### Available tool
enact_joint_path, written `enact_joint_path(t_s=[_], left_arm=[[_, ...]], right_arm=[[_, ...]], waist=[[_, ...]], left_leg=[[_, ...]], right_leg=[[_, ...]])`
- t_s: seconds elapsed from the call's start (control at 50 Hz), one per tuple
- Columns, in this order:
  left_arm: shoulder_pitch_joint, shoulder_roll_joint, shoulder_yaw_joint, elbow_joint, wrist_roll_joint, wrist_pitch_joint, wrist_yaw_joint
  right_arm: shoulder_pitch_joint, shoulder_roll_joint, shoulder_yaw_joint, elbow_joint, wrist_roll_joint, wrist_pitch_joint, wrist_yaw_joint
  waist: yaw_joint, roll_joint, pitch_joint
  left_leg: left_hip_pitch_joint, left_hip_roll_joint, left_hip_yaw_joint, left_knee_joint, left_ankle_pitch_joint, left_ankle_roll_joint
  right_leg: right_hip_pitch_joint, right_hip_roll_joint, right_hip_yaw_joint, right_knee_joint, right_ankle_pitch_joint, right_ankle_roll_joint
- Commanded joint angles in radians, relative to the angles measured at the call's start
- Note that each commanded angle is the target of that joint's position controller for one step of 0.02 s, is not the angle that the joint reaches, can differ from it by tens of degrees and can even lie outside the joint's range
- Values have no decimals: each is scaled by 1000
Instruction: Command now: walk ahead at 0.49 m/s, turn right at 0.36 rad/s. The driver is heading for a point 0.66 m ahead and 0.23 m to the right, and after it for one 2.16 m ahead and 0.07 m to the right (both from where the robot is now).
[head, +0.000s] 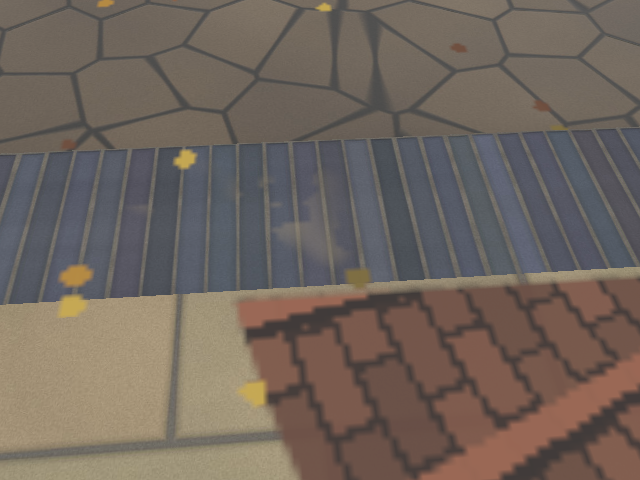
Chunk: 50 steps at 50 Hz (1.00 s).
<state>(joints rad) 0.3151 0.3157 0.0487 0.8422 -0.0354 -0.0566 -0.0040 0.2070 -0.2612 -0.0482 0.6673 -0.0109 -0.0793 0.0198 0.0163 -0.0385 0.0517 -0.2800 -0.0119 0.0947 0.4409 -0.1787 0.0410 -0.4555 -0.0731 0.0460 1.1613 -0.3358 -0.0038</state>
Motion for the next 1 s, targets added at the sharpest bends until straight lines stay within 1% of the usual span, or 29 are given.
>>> enact_joint_path(t_s=[0.02, 0.08, 0.14, 0.2, 0.26, 0.32, 0.34, 0.36, 0.38, 0.4, 0.42, 0.44, 0.46, 0.48, 0.5, 0.56, 0.66, 0.72, 0.76, 0.8, 0.82, 0.84, 0.86, 0.88, 0.9, 0.92, 0.94, 0.96, 1.0], left_arm=[[32, 34, 16, -62, 2, 21, 4], [-43, 29, 17, -96, 11, 31, 3], [-131, 18, 9, -124, 13, 19, -20], [-244, 10, 0, -171, 15, 16, -40], [-308, 27, 3, -216, 14, 17, -55], [-241, 75, 30, -233, 15, 26, -60], [-118, 112, 54, -208, 11, 30, -55], [55, 176, 90, -162, 9, 37, -39], [117, 299, 120, -151, 3, 44, -19], [98, 295, 106, -196, 7, 26, -26], [82, 211, 82, -193, 15, 9, -34], [44, 180, 73, -188, 16, -2, -34], [-24, 145, 62, -195, 15, -6, -32], [-73, 114, 52, -209, 23, -8, -27], [-96, 104, 47, -224, 32, -8, -22], [-80, 127, 54, -215, 27, -13, -6], [-12, 148, 60, -185, 16, 0, 18], [37, 154, 63, -163, 9, 8, 22], [48, 143, 62, -156, 8, 14, 26], [34, 144, 65, -158, 11, 20, 28], [19, 130, 62, -162, 12, 24, 27], [15, 86, 46, -165, 22, 23, 24], [51, 28, 23, -181, 45, 24, 28], [219, -8, 14, -183, 13, 17, 30], [222, 89, 27, -144, 10, 17, 34], [107, 129, 38, -153, 15, 21, 33], [30, 130, 37, -170, 33, 26, 36], [-34, 124, 40, -192, 52, 26, 36], [-49, 64, 25, -208, 54, 26, 32]], right_arm=[[9, -95, -37, -15, 3, -39, -1], [11, -119, -48, 19, -4, -47, -9], [17, -148, -56, 38, -2, -40, -20], [71, -181, -67, 68, 10, -27, -26], [107, -203, -77, 95, 29, -3, -27], [95, -245, -87, 96, 39, 23, -34], [80, -249, -86, 91, 43, 33, -37], [83, -228, -75, 84, 40, 34, -42], [165, -111, -37, 39, -3, 19, -36], [149, -87, -15, 13, 5, -19, -26], [15, -179, -38, -12, 48, -44, -14], [-27, -173, -33, -29, 58, -58, -14], [-24, -165, -33, -16, 35, -62, -23], [-9, -175, -41, -6, 14, -56, -28], [7, -175, -44, -3, 7, -45, -25], [1, -136, -35, -4, -6, -19, -25], [-192, -88, -12, -50, 2, -21, -16], [-261, -107, -15, -70, 18, -34, -1], [-259, -133, -24, -71, 20, -42, 7], [-211, -156, -36, -61, 22, -51, 9], [-140, -167, -46, -41, 21, -55, 5], [-36, -197, -59, -18, 2, -61, 0], [86, -248, -66, -9, -22, -62, -5], [133, -308, -83, 40, -31, -48, 9], [114, -201, -58, 25, 6, -47, 19], [55, -146, -40, 14, 14, -41, 19], [0, -131, -28, 7, 8, -33, 21], [-36, -111, -19, 10, 11, -26, 22], [-41, -95, -8, 34, 8, -24, 18]], waist=[[-1, 128, -43], [-3, 101, 6], [-28, 83, 27], [-72, 56, 59], [-84, 60, 69], [-20, 111, -22], [54, 112, -93], [139, 84, -183], [82, -166, -272], [65, -168, -442], [116, -52, -347], [89, -27, -220], [39, 36, -142], [2, 19, -112], [-21, -3, -103], [-32, 5, -85], [38, -34, -40], [64, -45, -31], [54, -57, -35], [22, -87, -40], [-19, -93, -63], [-69, -72, -137], [-94, 56, -296], [-11, 419, -364], [-33, 277, -315], [-54, 175, -215], [-40, 94, -173], [-30, 71, -125], [1, 126, -124]], left_leg=[[126, 283, -217, -302, 134, 168], [131, 275, -112, -333, 196, 162], [144, 246, 0, -342, 221, 138], [211, 273, 48, -339, 230, 128], [337, 301, 77, -280, 308, 109], [399, 299, 116, -67, 771, 75], [367, 276, 138, 109, 864, 54], [221, 234, 154, 354, 764, 14], [-198, 111, 140, 735, 24, -57], [-417, -45, -109, 947, -443, -77], [-521, 15, -197, 964, -368, -53], [-536, 56, -185, 894, -278, -32], [-484, 98, -182, 803, -210, -32], [-407, 124, -186, 731, -163, -39], [-351, 132, -188, 705, -134, -49], [-317, 119, -157, 587, -65, -95], [-263, 52, -144, 212, 231, -125], [-219, 24, -159, 107, 272, -115], [-205, 20, -184, 59, 227, -94], [-151, 19, -184, 44, 135, -62], [-56, 14, -164, 9, 129, -39], [96, 55, -172, -5, 168, 1], [340, 225, -345, 33, 276, 61], [569, 403, -801, -66, 259, 242], [543, 397, -845, -91, 186, 239], [442, 357, -675, -76, 293, 215], [344, 313, -555, -69, 450, 199], [257, 276, -477, -70, 608, 199], [182, 205, -388, -80, 755, 177]], right_leg=[[-140, -71, 57, -5, 73, 12], [-212, -70, 75, -124, 204, 23], [-183, -54, 28, -324, 370, 15], [-190, -43, -24, -447, 402, -6], [-224, -27, -59, -514, 318, -42], [-69, 67, -146, -520, 161, -99], [93, 115, -169, -547, 153, -128], [370, 140, -132, -594, 197, -168], [736, -110, 310, -612, 169, -309], [882, -265, 809, -816, -47, -451], [826, -251, 720, -886, -56, -382], [692, -214, 585, -888, 3, -344], [544, -168, 469, -883, 118, -308], [435, -133, 389, -895, 227, -292], [368, -110, 356, -915, 288, -289], [268, -77, 265, -940, 436, -297], [208, -5, 196, -925, 316, -225], [237, -32, 259, -890, 244, -212], [300, -57, 320, -832, 223, -199], [332, -75, 370, -772, 254, -182], [323, -54, 369, -717, 286, -164], [315, 4, 305, -562, 372, -126], [213, 77, 218, -284, 197, -79], [-112, 220, 135, 16, -279, -3], [-191, 164, 198, 126, -284, 15], [-203, 140, 179, 160, -220, 28], [-175, 97, 119, 135, -174, 40], [-162, 62, 90, 64, -140, 48], [-65, 32, 66, -121, -103, 58]])
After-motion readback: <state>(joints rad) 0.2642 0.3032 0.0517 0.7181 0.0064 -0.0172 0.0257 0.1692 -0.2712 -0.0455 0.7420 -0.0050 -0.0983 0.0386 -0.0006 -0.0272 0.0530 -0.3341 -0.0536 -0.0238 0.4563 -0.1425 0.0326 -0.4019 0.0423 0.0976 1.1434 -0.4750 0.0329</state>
